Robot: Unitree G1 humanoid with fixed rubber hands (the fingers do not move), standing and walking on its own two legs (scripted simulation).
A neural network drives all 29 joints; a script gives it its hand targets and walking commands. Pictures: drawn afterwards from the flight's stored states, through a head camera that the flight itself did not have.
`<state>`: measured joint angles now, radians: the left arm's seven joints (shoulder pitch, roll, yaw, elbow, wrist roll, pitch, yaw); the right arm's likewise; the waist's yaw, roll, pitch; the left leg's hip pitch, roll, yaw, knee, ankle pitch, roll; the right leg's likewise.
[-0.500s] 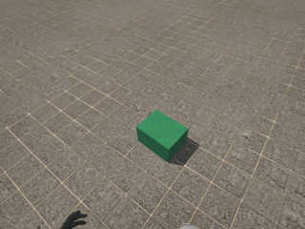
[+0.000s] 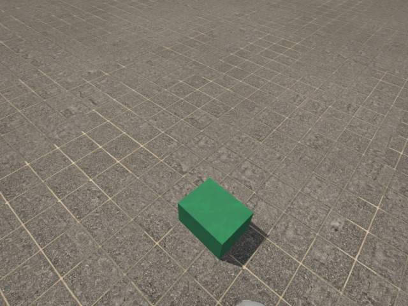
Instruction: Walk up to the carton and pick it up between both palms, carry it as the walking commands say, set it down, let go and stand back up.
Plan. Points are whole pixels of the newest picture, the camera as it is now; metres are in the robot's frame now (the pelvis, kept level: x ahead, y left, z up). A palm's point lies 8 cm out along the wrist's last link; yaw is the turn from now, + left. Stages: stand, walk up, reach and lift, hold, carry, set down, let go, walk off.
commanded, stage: walk up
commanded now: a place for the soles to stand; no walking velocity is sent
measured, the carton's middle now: (214, 216) +0.70 -0.08 -0.68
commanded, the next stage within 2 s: none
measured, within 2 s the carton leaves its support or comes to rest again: neither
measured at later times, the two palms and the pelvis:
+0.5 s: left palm out of the picture +0.17 +0.15 -0.11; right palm (337, 242) +0.31 -0.32 -0.11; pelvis +0.18 -0.10 +0.00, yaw +5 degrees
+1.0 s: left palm (147, 248) +0.30 +0.14 -0.11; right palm (335, 230) +0.34 -0.34 -0.12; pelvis +0.23 -0.11 +0.00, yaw +7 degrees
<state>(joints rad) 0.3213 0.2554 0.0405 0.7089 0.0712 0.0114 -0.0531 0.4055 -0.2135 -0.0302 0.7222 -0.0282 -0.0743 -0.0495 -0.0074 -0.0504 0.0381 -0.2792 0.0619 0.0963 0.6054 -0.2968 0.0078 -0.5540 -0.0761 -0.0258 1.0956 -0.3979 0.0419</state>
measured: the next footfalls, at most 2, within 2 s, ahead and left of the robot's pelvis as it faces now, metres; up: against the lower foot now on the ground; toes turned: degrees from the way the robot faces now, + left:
right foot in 0.18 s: +0.24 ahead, -0.20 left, +0.00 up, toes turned -3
left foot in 0.54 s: +0.32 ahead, +0.03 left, +0.00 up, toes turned +9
